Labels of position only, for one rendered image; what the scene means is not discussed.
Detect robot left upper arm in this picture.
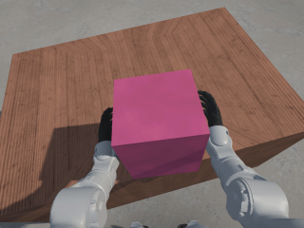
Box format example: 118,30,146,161
49,186,107,228

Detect pedestal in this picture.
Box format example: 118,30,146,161
0,7,304,222

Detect robot right upper arm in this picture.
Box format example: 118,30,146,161
226,178,304,228

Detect left robot forearm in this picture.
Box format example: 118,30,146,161
49,141,120,225

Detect robot left hand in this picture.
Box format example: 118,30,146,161
98,107,113,143

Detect robot right hand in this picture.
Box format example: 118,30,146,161
198,90,223,127

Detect carton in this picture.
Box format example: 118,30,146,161
111,69,211,179

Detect right robot forearm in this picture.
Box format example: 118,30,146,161
205,125,289,214

